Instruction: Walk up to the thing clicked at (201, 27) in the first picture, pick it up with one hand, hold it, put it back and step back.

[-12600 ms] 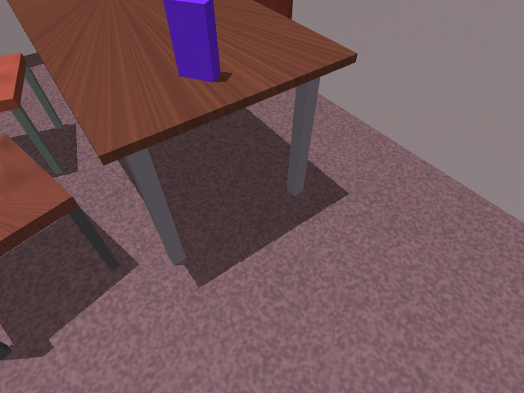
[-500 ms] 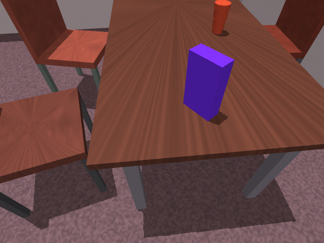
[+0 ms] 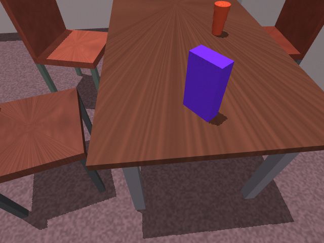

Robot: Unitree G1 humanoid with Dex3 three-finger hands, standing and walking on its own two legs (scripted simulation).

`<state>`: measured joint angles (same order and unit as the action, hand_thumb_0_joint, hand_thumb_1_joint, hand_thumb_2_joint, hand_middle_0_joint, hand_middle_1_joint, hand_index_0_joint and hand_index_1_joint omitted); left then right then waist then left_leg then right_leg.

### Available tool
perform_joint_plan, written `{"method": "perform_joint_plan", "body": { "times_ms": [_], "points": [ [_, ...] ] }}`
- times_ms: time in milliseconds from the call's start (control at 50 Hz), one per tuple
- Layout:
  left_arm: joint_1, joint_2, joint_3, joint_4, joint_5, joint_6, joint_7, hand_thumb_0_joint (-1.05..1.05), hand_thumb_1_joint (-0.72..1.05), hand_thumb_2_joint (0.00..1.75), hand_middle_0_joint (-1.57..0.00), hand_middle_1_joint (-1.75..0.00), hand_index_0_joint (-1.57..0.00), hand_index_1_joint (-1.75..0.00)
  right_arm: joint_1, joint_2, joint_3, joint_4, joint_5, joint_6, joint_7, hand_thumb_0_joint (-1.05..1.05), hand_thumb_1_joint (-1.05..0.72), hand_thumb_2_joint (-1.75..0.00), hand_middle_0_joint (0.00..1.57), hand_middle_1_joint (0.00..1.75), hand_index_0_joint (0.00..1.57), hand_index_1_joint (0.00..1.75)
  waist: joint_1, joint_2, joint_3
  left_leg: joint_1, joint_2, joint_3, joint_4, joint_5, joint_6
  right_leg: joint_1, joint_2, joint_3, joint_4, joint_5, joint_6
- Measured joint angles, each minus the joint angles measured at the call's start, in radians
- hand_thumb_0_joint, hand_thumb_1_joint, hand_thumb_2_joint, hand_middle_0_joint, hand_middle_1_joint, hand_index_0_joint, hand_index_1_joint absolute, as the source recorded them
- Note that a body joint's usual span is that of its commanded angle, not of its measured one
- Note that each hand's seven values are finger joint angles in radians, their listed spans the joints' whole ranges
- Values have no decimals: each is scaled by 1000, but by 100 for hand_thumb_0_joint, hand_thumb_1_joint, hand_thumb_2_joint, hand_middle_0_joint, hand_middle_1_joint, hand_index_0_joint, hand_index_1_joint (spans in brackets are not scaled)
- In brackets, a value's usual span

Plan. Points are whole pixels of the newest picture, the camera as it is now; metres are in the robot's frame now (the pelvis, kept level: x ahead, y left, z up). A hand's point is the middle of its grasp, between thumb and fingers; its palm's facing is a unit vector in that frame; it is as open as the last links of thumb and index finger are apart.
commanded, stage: stand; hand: right
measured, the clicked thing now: (204, 86) +0.55 -0.13 +0.07
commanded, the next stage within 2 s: rise first in 1.88 s
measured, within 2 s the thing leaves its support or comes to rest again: neither
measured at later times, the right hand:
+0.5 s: hand out of the picture +0.07 -0.25 -0.16, palm faces -0.02 +0.94 -0.34, open 7.3 cm
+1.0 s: hand out of the picture +0.08 -0.25 -0.16, palm faces -0.03 +0.94 -0.33, open 7.3 cm
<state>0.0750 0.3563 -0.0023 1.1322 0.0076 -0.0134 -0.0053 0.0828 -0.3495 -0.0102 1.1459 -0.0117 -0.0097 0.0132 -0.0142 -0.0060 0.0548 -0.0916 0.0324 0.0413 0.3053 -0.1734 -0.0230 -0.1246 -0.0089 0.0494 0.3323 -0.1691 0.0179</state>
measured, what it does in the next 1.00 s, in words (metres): stands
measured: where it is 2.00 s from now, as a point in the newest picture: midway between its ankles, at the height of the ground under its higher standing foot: outside the picture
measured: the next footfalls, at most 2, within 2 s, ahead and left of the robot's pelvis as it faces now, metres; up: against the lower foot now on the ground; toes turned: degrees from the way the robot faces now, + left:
none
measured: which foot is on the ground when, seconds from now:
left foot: down 0.00-1.00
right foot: down 0.00-1.00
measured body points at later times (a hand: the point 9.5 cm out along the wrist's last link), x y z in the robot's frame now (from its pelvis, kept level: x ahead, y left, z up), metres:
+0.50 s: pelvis +0.00 +0.00 +0.00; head +0.01 +0.00 +0.45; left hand +0.08 +0.30 -0.13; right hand +0.08 -0.30 -0.13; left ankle +0.00 +0.13 -0.75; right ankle +0.01 -0.13 -0.75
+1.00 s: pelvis +0.01 +0.00 +0.00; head +0.02 +0.00 +0.45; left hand +0.08 +0.31 -0.13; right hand +0.09 -0.30 -0.13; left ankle +0.00 +0.13 -0.75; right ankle +0.01 -0.13 -0.75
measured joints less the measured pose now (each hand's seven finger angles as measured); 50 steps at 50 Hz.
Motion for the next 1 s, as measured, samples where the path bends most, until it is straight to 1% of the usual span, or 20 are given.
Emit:
{"method": "perform_joint_plan", "body": {
  "times_ms": [320,1000],
  "points": [
    [32,4,-9,1,1,-1,3,0,90,90,-21,-30,-20,-30,11,-3,3,3,1,6,3,0,-91,-90,20,30,21,30,3,4,1,-6,4,-7,9,-5,-2,4,4,-7,-7,1,-2],
    [37,4,-6,-7,2,4,2,0,90,90,-21,-30,-20,-30,16,-4,8,-11,2,3,-2,0,-91,-90,20,30,21,30,9,6,-2,4,-1,-8,5,-12,0,9,-2,-8,2,-13,-1]
  ]
}}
